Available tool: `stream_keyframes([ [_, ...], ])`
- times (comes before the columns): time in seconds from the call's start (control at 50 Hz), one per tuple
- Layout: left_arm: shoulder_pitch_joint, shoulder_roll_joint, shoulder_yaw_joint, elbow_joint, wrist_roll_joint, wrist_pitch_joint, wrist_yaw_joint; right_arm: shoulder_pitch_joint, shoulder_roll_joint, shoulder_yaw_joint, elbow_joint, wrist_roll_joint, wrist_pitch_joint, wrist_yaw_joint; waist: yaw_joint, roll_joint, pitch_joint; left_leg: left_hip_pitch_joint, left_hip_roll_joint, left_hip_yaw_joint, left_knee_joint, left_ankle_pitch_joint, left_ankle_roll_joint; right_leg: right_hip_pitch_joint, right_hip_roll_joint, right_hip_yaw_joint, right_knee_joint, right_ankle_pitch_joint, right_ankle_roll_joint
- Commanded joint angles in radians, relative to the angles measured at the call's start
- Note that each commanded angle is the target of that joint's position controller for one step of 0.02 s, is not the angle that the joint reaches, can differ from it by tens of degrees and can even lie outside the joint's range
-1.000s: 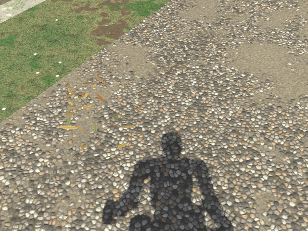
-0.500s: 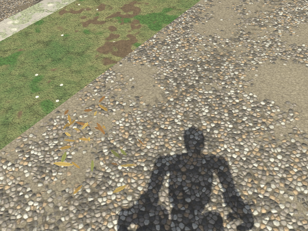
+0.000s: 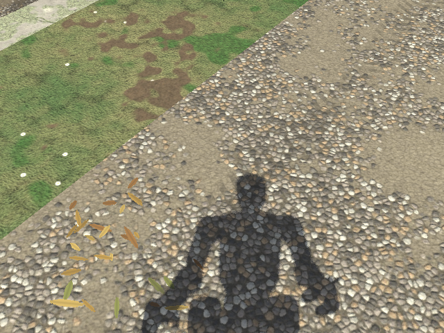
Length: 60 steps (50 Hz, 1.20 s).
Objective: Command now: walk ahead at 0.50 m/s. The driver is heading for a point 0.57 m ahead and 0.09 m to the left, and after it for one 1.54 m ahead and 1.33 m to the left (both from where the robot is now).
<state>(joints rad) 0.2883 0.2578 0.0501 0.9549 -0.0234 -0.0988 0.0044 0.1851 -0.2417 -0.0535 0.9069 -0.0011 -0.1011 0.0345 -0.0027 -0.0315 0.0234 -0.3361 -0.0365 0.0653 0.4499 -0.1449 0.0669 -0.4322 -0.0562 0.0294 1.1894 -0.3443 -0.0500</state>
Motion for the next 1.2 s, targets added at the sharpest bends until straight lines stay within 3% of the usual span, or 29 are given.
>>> stream_keyframes([
  [0.02,0.05,0.053,0.023,-0.048,0.005,0.01,0.009,0.028,-0.082,-0.013,-0.023,-0.006,-0.017,0.002,0.022,0.111,-0.065,0.158,0.259,-0.289,-0.286,0.111,0.169,-0.146,-0.094,0.04,-0.035,0.08,-0.002],
  [0.08,-0.034,0.056,0.029,-0.081,0.015,0.024,0.014,0.077,-0.128,-0.024,0.002,-0.004,-0.018,-0.016,0.016,0.084,-0.016,0.152,0.261,-0.238,-0.33,0.165,0.182,-0.232,-0.106,0.032,-0.159,0.187,0.027],
  [0.2,-0.238,0.031,0.021,-0.137,0.014,0.014,-0.001,0.166,-0.141,-0.023,0.036,0.008,-0.002,-0.038,-0.042,0.087,0.025,0.218,0.223,-0.143,-0.344,0.167,0.134,-0.255,-0.068,-0.007,-0.492,0.444,0.041],
  [0.3,-0.371,0.033,0.01,-0.185,0.002,0.004,-0.028,0.244,-0.152,-0.029,0.08,0.016,0.016,-0.042,-0.083,0.09,0.067,0.356,0.273,-0.141,-0.293,0.166,0.131,-0.274,-0.039,-0.024,-0.629,0.397,0.026],
  [0.36,-0.356,0.062,0.018,-0.2,0.002,-0.011,-0.041,0.239,-0.165,-0.037,0.088,0.023,0.029,-0.047,-0.046,0.107,0.056,0.394,0.304,-0.185,-0.212,0.258,0.114,-0.184,-0.014,-0.02,-0.689,0.295,-0.002],
  [0.4,-0.164,0.121,0.05,-0.147,0.006,-0.02,-0.035,0.187,-0.17,-0.037,0.072,0.024,0.037,-0.047,0.063,0.113,-0.053,0.346,0.25,-0.159,-0.014,0.499,0.081,0.109,0.042,-0.062,-0.729,0.281,-0.035],
  [0.42,0.032,0.186,0.074,-0.099,0.018,-0.022,-0.025,0.171,-0.134,-0.022,0.051,0.014,0.036,-0.045,0.138,0.074,-0.197,0.187,0.188,-0.119,0.232,0.413,0.046,0.42,-0.042,0.016,-0.681,0.308,-0.082],
  [0.44,0.166,0.284,0.1,-0.074,0.035,-0.015,-0.018,0.276,-0.018,0.009,0.036,0.01,0.02,-0.041,0.125,-0.146,-0.364,-0.224,0.028,-0.037,0.638,0.011,-0.034,0.841,-0.313,0.41,-0.716,0.189,-0.211],
  [0.46,0.179,0.216,0.077,-0.073,0.031,-0.012,-0.019,0.287,-0.037,0.008,0.05,0.026,0.0,-0.037,0.129,-0.225,-0.446,-0.345,-0.003,-0.184,0.814,-0.431,-0.031,0.859,-0.386,0.671,-0.856,0.096,-0.244],
  [0.48,0.1,0.151,0.056,-0.082,0.026,-0.013,-0.017,0.208,-0.132,-0.021,0.031,0.054,-0.006,-0.037,0.117,-0.155,-0.291,-0.422,0.056,-0.211,0.887,-0.382,-0.016,0.73,-0.352,0.534,-0.877,0.046,-0.19],
  [0.5,0.012,0.114,0.043,-0.099,0.022,-0.013,-0.016,0.146,-0.137,-0.024,0.012,0.056,-0.004,-0.042,0.089,-0.102,-0.185,-0.421,0.11,-0.178,0.869,-0.29,-0.007,0.575,-0.32,0.392,-0.906,0.07,-0.154],
  [0.52,-0.057,0.082,0.034,-0.102,0.025,-0.016,-0.02,0.116,-0.124,-0.029,0.008,0.044,0.004,-0.048,0.058,-0.056,-0.111,-0.378,0.145,-0.168,0.815,-0.216,-0.007,0.434,-0.279,0.291,-0.953,0.111,-0.134],
  [0.54,-0.097,0.057,0.027,-0.101,0.031,-0.021,-0.022,0.132,-0.105,-0.037,0.014,0.038,0.02,-0.051,0.023,-0.077,-0.07,-0.32,0.174,-0.174,0.767,-0.165,-0.005,0.341,-0.242,0.198,-0.992,0.15,-0.114],
  [0.6,-0.108,0.064,0.034,-0.076,0.039,-0.029,-0.018,0.158,-0.048,-0.038,0.012,0.039,0.059,-0.05,-0.017,-0.071,-0.023,-0.274,0.186,-0.167,0.727,-0.086,-0.01,0.239,-0.211,0.045,-1.054,0.262,-0.117],
  [0.66,-0.077,0.092,0.044,-0.056,0.045,-0.029,-0.001,0.086,-0.056,-0.046,-0.024,0.029,0.07,-0.05,-0.012,-0.035,0.011,-0.368,0.183,-0.19,0.626,0.037,-0.025,0.27,-0.215,-0.039,-1.07,0.34,-0.125],
  [0.74,-0.05,0.117,0.049,-0.047,0.041,-0.018,0.017,-0.024,-0.044,-0.041,-0.065,0.021,0.062,-0.025,0.013,-0.022,0.037,-0.375,0.168,-0.138,0.413,0.189,-0.033,0.319,-0.205,-0.143,-1.082,0.37,-0.107],
  [0.86,0.039,0.153,0.065,-0.02,0.016,0.014,0.025,-0.201,-0.032,-0.024,-0.159,0.023,0.062,0.014,0.068,-0.006,0.094,-0.416,0.15,-0.041,0.239,0.111,0.0,0.502,-0.258,-0.222,-1.02,0.452,-0.093],
  [0.92,0.006,0.193,0.077,-0.032,0.002,0.031,0.027,-0.161,-0.072,-0.042,-0.184,0.025,0.067,0.025,0.014,-0.051,0.033,-0.262,0.073,0.044,0.217,-0.036,0.049,0.541,-0.262,-0.267,-0.861,0.862,-0.064],
  [0.94,-0.011,0.207,0.08,-0.038,-0.002,0.038,0.028,-0.079,-0.103,-0.058,-0.172,0.028,0.068,0.024,-0.038,-0.065,-0.02,-0.144,0.028,0.073,0.211,-0.075,0.072,0.532,-0.251,-0.281,-0.73,1.014,-0.052],
  [0.96,-0.037,0.21,0.078,-0.046,-0.007,0.044,0.027,0.072,-0.152,-0.087,-0.136,0.032,0.067,0.018,-0.125,-0.048,-0.099,0.072,-0.023,0.086,0.137,-0.017,0.107,0.469,-0.214,-0.304,-0.525,1.037,-0.022],
  [0.98,-0.033,0.19,0.069,-0.064,0.008,0.039,0.028,0.237,-0.245,-0.127,-0.093,0.032,0.073,-0.003,-0.188,0.045,-0.189,0.379,0.048,-0.085,0.089,-0.014,0.16,0.231,-0.169,-0.305,-0.22,0.76,0.032],
  [1.0,0.052,0.019,0.019,-0.119,0.047,0.01,0.012,0.214,-0.353,-0.138,-0.094,0.038,0.065,-0.011,-0.053,0.308,-0.252,0.685,0.3,-0.642,0.002,-0.12,0.337,-0.222,0.038,-0.206,0.128,-0.195,0.09],
  [1.02,-0.043,0.08,0.023,-0.146,0.0,-0.039,-0.002,0.26,-0.288,-0.114,-0.123,0.019,0.05,-0.006,-0.111,0.209,-0.38,0.75,0.377,-0.909,-0.168,-0.232,0.383,-0.345,0.079,0.033,0.244,-0.259,0.072],
  [1.04,-0.145,0.123,0.034,-0.174,-0.036,-0.062,-0.009,0.229,-0.221,-0.095,-0.116,0.009,0.036,-0.004,-0.124,0.149,-0.245,0.683,0.353,-0.768,-0.181,-0.143,0.322,-0.438,0.028,0.048,0.23,-0.163,0.041],
  [1.06,-0.153,0.118,0.032,-0.169,-0.023,-0.071,-0.005,0.161,-0.18,-0.083,-0.129,0.016,0.028,-0.005,-0.082,0.078,-0.175,0.541,0.311,-0.633,-0.168,-0.053,0.281,-0.402,-0.02,0.051,0.144,-0.07,0.022],
  [1.08,-0.145,0.126,0.04,-0.153,0.006,-0.068,0.003,0.075,-0.141,-0.07,-0.15,0.018,0.027,-0.006,-0.035,0.04,-0.122,0.386,0.268,-0.525,-0.173,0.046,0.25,-0.318,-0.054,0.051,0.055,-0.017,0.026],
  [1.1,-0.122,0.14,0.05,-0.148,0.016,-0.053,0.004,0.031,-0.117,-0.06,-0.169,0.011,0.026,-0.01,0.001,0.049,-0.107,0.287,0.242,-0.466,-0.193,0.119,0.238,-0.237,-0.076,0.059,-0.001,0.016,0.033],
  [1.14,-0.116,0.123,0.053,-0.157,0.025,-0.026,0.004,0.031,-0.133,-0.06,-0.176,0.013,0.022,-0.021,0.025,0.044,-0.085,0.195,0.219,-0.42,-0.225,0.195,0.238,-0.182,-0.076,0.045,-0.093,0.044,0.06],
  [1.2,-0.215,0.091,0.043,-0.196,0.039,-0.01,0.01,0.086,-0.18,-0.07,-0.167,0.018,0.02,-0.042,0.004,0.05,-0.039,0.134,0.183,-0.35,-0.244,0.256,0.224,-0.206,-0.047,0.02,-0.283,0.189,0.1],
])
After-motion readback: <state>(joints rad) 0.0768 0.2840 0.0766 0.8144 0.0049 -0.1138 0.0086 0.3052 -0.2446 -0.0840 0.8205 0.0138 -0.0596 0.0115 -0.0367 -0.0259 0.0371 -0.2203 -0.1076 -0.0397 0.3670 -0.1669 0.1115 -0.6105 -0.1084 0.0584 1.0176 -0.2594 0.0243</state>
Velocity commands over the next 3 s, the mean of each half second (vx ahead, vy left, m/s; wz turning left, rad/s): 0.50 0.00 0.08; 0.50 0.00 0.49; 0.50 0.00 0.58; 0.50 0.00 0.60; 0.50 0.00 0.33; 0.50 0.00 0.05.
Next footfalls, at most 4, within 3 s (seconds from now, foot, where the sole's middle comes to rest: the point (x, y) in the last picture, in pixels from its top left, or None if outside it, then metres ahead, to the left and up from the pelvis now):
0.42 right None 0.40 -0.16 -0.77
0.98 left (179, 280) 0.64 0.14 -0.77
1.48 right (193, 188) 1.00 0.11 -0.77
2.00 left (86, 189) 0.98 0.50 -0.77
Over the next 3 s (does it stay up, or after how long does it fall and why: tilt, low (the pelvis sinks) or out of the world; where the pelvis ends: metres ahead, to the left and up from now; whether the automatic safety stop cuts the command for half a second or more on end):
stays up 1.25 0.81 0.00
